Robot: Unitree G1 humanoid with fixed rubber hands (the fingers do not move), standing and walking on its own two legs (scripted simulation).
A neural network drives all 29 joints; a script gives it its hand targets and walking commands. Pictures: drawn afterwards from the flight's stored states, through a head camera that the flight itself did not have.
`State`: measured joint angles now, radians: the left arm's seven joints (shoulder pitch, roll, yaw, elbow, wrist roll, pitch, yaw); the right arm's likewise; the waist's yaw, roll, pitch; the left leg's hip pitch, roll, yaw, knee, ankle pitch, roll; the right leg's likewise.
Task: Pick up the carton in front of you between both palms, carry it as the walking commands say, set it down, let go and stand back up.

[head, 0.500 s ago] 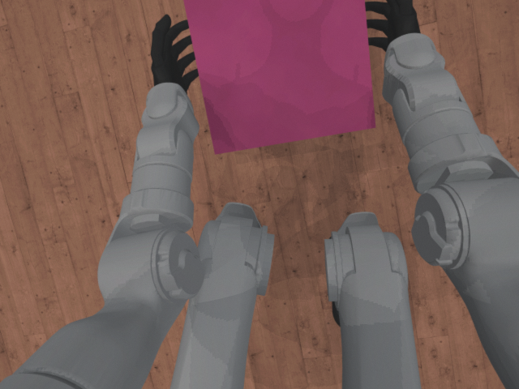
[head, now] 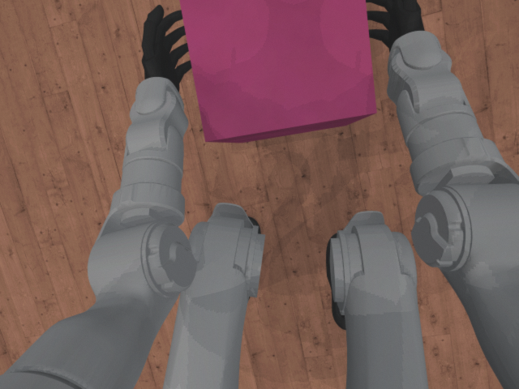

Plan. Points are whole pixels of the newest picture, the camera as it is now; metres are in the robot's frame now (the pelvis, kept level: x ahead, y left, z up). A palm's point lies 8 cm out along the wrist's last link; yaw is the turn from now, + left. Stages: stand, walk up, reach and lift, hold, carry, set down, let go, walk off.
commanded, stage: set down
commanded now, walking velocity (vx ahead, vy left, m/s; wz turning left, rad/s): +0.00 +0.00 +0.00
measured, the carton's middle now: (281, 67) +0.52 +0.03 -0.25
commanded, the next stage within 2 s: let go in 1.46 s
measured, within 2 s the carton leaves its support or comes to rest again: neither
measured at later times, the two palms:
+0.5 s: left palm (142, 102) +0.46 +0.22 -0.17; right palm (434, 52) +0.51 -0.17 -0.18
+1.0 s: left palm (56, 81) +0.45 +0.21 -0.01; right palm out of the picture +0.52 -0.17 -0.01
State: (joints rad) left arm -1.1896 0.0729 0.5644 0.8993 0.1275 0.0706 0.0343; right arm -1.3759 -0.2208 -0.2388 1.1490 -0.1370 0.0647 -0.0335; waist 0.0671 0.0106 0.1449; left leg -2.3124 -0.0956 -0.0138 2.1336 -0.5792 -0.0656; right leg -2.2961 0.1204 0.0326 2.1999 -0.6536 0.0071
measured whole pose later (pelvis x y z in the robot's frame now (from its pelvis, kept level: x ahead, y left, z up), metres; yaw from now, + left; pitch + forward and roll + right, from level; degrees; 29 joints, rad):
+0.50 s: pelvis -0.03 +0.00 -0.01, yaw +0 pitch +36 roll +3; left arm -1.19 0.27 0.20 1.00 -0.28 -0.01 0.13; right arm -1.33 -0.45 0.06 1.05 0.22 0.04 -0.07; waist 0.08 0.03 0.32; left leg -2.28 -0.05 0.02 2.16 -0.50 -0.04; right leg -2.26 0.06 0.01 2.23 -0.59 -0.01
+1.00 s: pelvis -0.01 +0.01 +0.11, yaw +0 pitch +45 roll +2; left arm -0.94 0.14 0.27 0.72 -0.12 0.10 0.14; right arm -1.14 -0.37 -0.13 0.95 0.06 0.11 0.00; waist 0.09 -0.01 -0.03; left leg -2.07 -0.05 0.00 1.76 -0.48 -0.01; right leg -2.05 0.05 0.02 1.82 -0.56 0.00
